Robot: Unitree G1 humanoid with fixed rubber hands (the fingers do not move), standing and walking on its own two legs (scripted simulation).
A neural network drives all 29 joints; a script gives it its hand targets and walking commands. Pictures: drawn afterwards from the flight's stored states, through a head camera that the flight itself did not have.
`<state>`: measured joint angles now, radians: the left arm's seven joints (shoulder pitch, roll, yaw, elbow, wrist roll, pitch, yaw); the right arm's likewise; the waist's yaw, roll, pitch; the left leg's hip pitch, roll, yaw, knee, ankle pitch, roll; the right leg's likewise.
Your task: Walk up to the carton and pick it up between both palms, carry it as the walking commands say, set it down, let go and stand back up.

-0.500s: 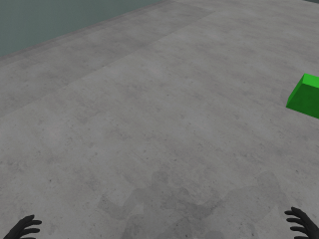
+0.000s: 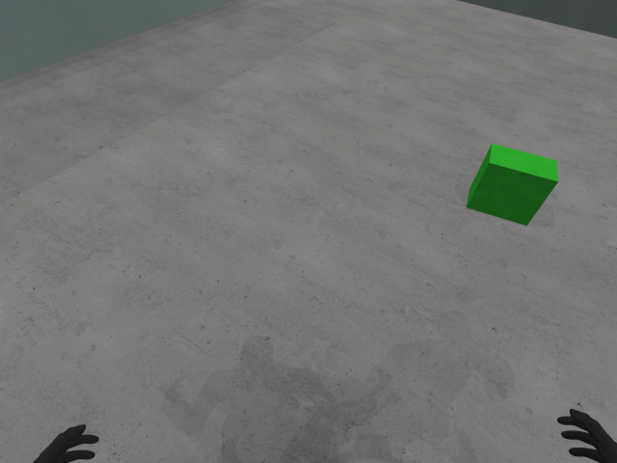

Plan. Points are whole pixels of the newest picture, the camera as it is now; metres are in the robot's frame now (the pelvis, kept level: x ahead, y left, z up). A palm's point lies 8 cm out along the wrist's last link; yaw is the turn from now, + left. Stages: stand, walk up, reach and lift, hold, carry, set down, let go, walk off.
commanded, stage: walk up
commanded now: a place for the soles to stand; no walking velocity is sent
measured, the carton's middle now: (509, 185) +1.40 -1.02 -0.63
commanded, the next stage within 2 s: none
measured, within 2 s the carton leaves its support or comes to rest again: neither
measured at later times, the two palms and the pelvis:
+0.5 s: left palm (174, 388) +0.23 +0.19 -0.05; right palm out of the picture +0.20 -0.51 -0.08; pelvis +0.13 -0.15 +0.00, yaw -6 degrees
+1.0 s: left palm (288, 292) +0.41 +0.04 -0.08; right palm out of the picture +0.27 -0.66 -0.07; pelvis +0.25 -0.28 -0.02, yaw -14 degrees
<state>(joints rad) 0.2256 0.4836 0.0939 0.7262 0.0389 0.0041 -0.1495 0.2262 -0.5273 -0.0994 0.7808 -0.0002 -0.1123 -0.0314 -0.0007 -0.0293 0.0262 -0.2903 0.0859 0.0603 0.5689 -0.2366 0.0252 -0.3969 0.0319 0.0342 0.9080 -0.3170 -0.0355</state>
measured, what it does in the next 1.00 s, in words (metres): steps to the right: right foot, then left foot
